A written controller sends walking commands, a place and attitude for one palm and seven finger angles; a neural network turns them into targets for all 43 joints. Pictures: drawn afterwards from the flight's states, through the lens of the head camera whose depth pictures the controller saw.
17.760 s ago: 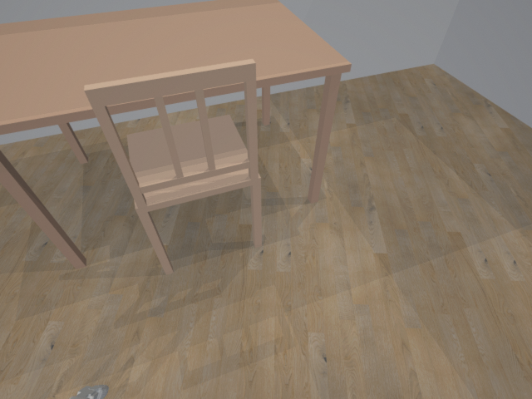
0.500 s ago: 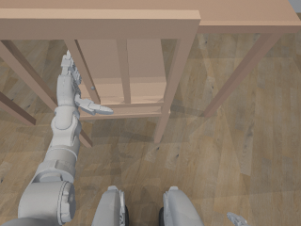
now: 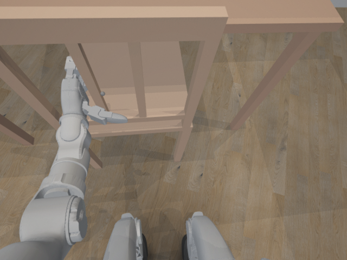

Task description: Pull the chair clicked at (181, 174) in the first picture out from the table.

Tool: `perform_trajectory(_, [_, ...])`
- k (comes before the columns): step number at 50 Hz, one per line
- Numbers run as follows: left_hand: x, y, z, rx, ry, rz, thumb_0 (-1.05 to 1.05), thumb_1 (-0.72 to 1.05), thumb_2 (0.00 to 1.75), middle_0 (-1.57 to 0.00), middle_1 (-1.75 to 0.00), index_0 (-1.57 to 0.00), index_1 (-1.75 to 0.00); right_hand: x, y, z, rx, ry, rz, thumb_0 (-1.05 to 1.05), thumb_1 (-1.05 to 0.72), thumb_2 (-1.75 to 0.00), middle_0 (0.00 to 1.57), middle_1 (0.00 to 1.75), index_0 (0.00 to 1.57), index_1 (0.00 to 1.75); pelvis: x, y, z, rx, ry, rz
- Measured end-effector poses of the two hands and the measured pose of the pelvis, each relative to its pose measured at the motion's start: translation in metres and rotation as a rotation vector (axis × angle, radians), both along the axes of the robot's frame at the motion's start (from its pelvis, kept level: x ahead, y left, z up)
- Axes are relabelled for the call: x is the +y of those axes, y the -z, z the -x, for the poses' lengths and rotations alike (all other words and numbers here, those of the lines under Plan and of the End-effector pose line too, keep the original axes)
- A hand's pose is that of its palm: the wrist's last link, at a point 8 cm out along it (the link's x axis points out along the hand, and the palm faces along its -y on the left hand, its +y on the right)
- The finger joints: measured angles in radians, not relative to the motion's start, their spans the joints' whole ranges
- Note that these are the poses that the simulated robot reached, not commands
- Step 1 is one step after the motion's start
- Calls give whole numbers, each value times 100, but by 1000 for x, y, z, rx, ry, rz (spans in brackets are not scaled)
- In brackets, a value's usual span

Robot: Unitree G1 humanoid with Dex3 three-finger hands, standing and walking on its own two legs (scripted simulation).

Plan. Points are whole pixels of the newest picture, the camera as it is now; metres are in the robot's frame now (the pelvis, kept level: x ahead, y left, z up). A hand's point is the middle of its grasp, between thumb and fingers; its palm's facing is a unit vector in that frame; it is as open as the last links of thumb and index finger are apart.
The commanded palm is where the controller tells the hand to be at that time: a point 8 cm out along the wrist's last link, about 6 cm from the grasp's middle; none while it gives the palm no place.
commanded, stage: push the fingers through the gap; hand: left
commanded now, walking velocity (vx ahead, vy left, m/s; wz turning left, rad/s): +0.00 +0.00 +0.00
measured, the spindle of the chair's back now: (93, 88) +0.50 +0.16 +0.02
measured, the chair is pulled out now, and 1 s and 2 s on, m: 0.00 0.00 0.04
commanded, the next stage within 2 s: hook a spindle and tug to test in 0.12 s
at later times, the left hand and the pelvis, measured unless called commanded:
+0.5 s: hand (105, 94) +0.48 +0.13 +0.03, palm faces +0.06 -1.00 -0.02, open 16.1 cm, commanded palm +0.45 +0.17 +0.03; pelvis +0.00 -0.01 +0.00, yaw +1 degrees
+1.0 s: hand (103, 93) +0.48 +0.13 +0.03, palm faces +0.06 -1.00 -0.02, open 7.4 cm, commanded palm +0.45 +0.17 +0.03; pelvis +0.00 -0.01 +0.00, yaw +0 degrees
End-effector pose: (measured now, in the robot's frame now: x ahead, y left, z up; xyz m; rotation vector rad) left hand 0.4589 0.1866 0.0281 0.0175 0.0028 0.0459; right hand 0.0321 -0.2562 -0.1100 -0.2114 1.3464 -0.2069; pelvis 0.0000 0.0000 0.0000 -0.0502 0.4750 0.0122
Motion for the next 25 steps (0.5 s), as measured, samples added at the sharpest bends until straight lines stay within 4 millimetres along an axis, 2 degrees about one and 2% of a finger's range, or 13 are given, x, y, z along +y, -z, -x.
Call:
perform_trajectory(15, [-6, -3, 4, 0, -6, -13, -2, -50, 30, -7, -10, -7, -10, -1, 0, -15, -29, -14, -11, 0, -91, -90, 20, 30, 20, 29, -3, -2, -2, -8, -3, -5])
perform_trajectory(20, [-6, -2, 4, 1, -12, -7, -2, -50, 30, -10, -21, -10, -21, -4, 0, -19, -38, -23, -7, 0, -91, -90, 20, 30, 20, 29, -6, -2, -2, -9, -5, -7])
perform_trajectory(25, [-6, -2, 3, -16, -11, -8, -2, -50, 30, -17, -42, -17, -42, -8, 1, -20, -39, -26, -1, 0, -91, -90, 20, 30, 20, 29, -8, 0, -1, -7, -7, -6])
